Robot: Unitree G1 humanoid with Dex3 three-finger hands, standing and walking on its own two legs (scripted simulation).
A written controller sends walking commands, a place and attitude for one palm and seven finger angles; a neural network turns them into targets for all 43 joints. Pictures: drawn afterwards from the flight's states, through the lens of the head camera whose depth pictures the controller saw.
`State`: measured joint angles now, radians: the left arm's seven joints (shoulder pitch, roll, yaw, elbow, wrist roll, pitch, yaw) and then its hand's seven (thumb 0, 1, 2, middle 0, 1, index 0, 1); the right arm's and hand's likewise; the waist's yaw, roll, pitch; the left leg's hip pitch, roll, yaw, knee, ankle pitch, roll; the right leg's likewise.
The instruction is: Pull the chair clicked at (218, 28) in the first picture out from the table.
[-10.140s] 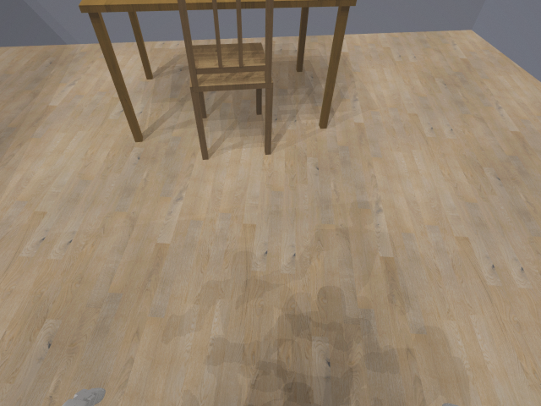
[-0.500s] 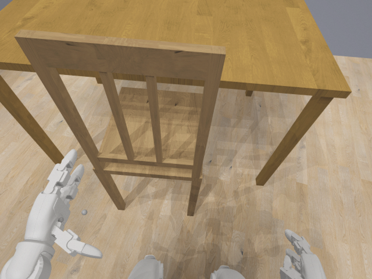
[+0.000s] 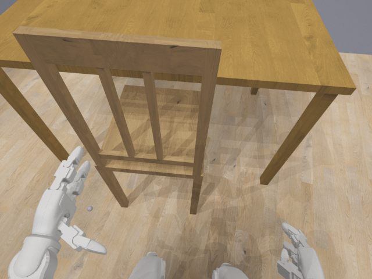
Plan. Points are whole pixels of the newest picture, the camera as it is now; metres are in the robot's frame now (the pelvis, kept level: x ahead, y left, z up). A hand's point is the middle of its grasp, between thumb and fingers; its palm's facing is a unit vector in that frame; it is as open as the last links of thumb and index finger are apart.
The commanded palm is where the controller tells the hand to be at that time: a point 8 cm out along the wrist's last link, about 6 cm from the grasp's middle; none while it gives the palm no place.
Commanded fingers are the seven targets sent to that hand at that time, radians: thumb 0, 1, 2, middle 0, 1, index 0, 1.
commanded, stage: aim the fingers beside a spindle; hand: left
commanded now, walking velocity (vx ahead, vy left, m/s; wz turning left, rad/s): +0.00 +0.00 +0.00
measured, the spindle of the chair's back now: (120, 120) +0.49 +0.19 +0.01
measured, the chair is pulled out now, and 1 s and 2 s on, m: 0.00 0.00 0.00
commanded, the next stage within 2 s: push the fingers through the gap in 1.82 s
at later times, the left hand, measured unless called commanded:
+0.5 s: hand (103, 193) +0.28 +0.19 +0.02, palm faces -0.08 -1.00 -0.06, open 16.9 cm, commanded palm +0.27 +0.25 +0.02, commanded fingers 0.00 -0.50 0.30 -0.06 -0.08 -0.06 -0.08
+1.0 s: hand (107, 182) +0.32 +0.19 +0.00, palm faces -0.07 -1.00 -0.04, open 16.9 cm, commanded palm +0.30 +0.24 +0.00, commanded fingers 0.00 -0.50 0.30 -0.06 -0.08 -0.06 -0.08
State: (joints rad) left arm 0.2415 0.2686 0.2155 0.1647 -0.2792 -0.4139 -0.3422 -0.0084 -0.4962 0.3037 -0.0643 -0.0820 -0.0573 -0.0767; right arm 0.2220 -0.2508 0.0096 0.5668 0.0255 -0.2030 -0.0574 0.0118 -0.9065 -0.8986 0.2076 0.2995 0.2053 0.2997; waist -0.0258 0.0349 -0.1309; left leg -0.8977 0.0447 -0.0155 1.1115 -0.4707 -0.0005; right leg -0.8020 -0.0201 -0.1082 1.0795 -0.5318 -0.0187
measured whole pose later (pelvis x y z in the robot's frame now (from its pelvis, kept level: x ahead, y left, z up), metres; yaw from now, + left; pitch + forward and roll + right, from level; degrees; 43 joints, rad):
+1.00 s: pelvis +0.00 +0.01 -0.02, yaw -1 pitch +20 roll -2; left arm -0.04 0.27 0.23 0.37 -0.24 -0.44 -0.30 -0.01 -0.50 0.30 -0.06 -0.08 -0.06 -0.08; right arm 0.22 -0.25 0.00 0.59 0.01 -0.14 -0.03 0.01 -0.91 -0.90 0.21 0.30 0.20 0.30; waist -0.05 0.02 -0.14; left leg -1.06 0.05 0.00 1.22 -0.51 0.01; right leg -0.98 -0.02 -0.08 1.19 -0.56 -0.01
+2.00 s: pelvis +0.00 +0.00 -0.03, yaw -1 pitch +22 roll -2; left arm -0.14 0.27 0.22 0.44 -0.21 -0.45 -0.26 -0.01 -0.50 0.30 -0.06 -0.08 -0.06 -0.08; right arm 0.21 -0.25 0.00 0.58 0.01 -0.09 -0.02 0.01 -0.91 -0.90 0.21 0.30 0.20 0.30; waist -0.05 0.03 -0.15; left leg -1.13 0.05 0.00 1.26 -0.52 0.01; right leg -1.04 -0.02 -0.09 1.24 -0.58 -0.02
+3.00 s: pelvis -0.01 +0.01 -0.04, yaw -2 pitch +24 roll -3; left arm -0.57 0.34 0.30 0.85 -0.15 -0.47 -0.25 -0.01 -0.50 0.30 -0.06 -0.08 -0.06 -0.08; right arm 0.26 -0.26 0.01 0.64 -0.01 -0.04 -0.01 0.01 -0.91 -0.90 0.21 0.30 0.20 0.30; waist -0.10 0.03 -0.14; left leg -1.21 0.05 0.00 1.30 -0.51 0.02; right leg -1.12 -0.01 -0.08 1.26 -0.56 0.00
